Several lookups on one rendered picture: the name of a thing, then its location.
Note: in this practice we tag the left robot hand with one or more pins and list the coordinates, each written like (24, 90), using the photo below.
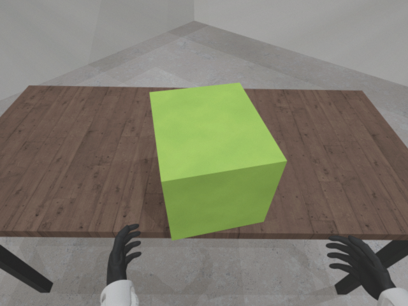
(118, 261)

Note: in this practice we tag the table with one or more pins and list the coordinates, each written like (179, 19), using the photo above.
(81, 161)

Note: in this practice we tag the left robot forearm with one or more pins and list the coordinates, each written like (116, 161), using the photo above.
(119, 293)

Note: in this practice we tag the right robot hand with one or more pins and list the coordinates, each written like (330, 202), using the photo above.
(365, 266)

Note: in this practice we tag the carton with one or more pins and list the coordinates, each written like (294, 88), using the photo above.
(218, 162)

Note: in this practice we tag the right robot forearm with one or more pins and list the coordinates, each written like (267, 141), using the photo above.
(393, 297)

